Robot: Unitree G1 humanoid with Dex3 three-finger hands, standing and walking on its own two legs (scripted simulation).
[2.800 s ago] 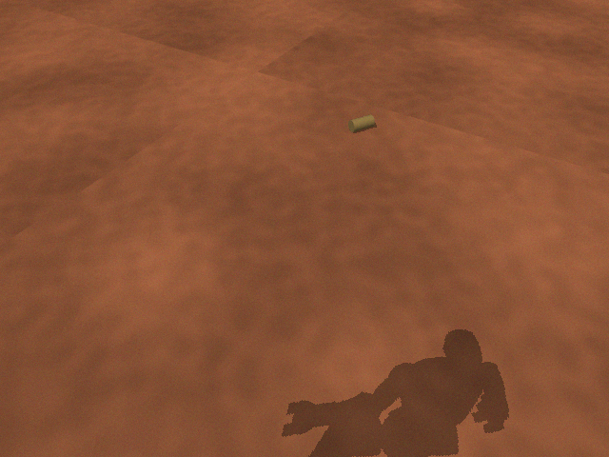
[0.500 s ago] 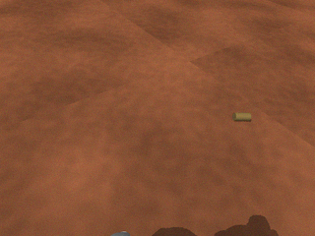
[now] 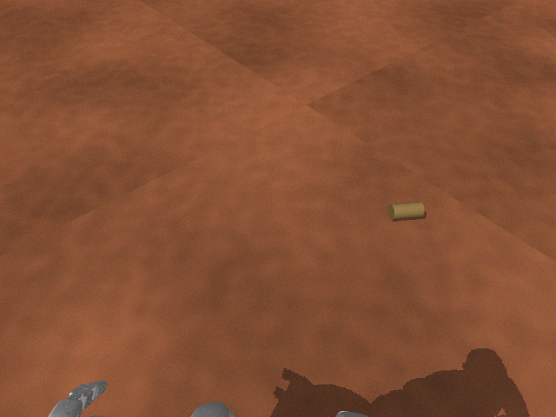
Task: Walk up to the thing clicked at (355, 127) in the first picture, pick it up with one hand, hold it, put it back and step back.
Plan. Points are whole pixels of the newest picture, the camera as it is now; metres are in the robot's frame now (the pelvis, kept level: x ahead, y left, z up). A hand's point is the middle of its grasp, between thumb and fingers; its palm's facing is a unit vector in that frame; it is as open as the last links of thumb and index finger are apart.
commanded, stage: walk up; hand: left
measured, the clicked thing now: (405, 210) +1.05 -0.58 -0.72
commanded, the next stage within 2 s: none
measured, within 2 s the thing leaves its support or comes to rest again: neither
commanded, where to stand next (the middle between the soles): +0.71 -0.84 m, yaw +6 degrees
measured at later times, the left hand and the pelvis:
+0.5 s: hand (211, 360) +0.24 +0.13 -0.15, palm faces -0.05 -0.95 -0.30, open 7.4 cm; pelvis +0.16 -0.15 +0.00, yaw +0 degrees
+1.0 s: hand (322, 316) +0.32 -0.07 -0.16, palm faces +0.03 -0.95 -0.31, open 7.4 cm; pelvis +0.30 -0.34 -0.01, yaw +2 degrees
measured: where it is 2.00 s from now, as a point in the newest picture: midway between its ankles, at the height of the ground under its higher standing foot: (470, 316)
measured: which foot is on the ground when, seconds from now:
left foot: up 0.00-0.18, down 0.20-0.58, up 0.60-0.94, down 0.96-1.00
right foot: down 0.00-0.20, up 0.22-0.56, down 0.58-0.96, up 0.98-1.00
